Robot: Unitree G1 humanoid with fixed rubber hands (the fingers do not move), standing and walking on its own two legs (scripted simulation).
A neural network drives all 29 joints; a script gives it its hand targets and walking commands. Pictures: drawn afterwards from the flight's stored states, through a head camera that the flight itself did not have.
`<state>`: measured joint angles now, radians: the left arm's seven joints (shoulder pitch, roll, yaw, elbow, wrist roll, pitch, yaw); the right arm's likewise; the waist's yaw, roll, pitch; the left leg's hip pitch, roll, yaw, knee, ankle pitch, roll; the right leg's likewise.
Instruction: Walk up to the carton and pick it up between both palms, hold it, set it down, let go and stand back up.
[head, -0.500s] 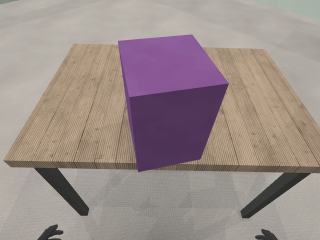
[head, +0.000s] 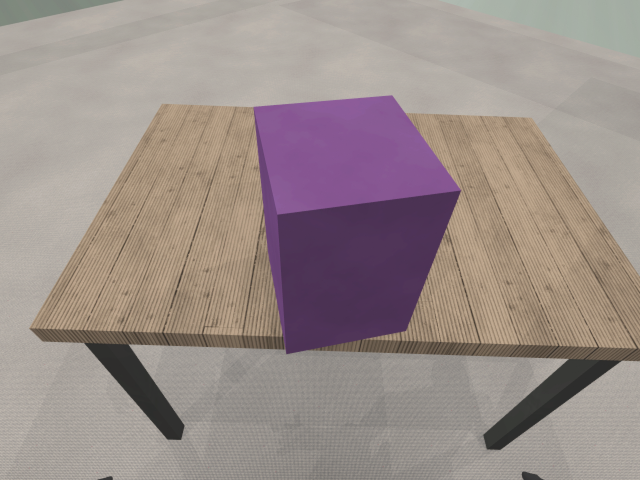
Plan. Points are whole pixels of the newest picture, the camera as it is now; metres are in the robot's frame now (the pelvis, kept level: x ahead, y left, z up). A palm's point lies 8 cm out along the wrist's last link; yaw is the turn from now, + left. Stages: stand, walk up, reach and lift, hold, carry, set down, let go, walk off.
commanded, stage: stand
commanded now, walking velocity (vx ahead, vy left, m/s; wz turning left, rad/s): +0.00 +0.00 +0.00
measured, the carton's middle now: (337, 229) +0.45 -0.02 +0.07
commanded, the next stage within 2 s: walk up in 0.24 s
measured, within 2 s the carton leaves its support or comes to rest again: neither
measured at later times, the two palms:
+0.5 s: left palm out of the picture +0.09 +0.30 -0.11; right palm out of the picture +0.09 -0.30 -0.11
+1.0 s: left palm (72, 470) +0.18 +0.33 -0.12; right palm out of the picture +0.11 -0.31 -0.12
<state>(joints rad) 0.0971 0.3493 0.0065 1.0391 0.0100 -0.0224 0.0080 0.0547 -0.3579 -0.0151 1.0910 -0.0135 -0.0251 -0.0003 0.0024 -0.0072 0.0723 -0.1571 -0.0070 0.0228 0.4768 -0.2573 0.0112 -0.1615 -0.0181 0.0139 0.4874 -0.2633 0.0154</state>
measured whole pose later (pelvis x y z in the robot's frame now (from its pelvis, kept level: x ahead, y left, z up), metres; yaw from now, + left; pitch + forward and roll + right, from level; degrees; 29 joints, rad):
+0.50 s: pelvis +0.00 +0.00 +0.00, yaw +0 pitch -3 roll +0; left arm 0.12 0.35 0.02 1.04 0.02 -0.03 0.00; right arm 0.09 -0.36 -0.03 1.09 -0.03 -0.02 0.02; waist 0.00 0.00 0.06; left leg -0.14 0.00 0.02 0.43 -0.23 0.01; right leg -0.15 -0.01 0.01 0.44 -0.23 0.00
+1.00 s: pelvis +0.07 +0.01 -0.03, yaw -4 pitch -4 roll +2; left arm 0.22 0.42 0.05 0.83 0.01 -0.03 0.01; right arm 0.26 -0.40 -0.07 0.83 -0.02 -0.04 -0.01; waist -0.01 -0.04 0.16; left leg -0.15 -0.03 0.09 0.69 -0.47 0.04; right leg -0.41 0.00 0.03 0.92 -0.49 -0.03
